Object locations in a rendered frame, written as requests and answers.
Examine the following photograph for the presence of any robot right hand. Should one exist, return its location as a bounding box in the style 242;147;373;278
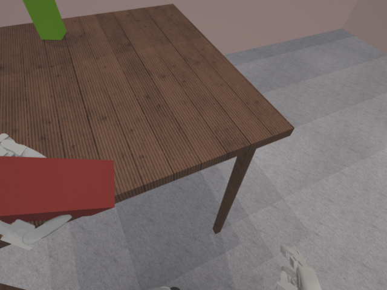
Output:
276;245;322;290

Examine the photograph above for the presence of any table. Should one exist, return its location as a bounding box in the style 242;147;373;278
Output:
0;4;294;290

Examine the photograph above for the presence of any robot left hand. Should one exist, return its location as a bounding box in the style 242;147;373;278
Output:
0;134;72;250

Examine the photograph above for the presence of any sponge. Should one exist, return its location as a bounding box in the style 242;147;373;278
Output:
0;156;115;224

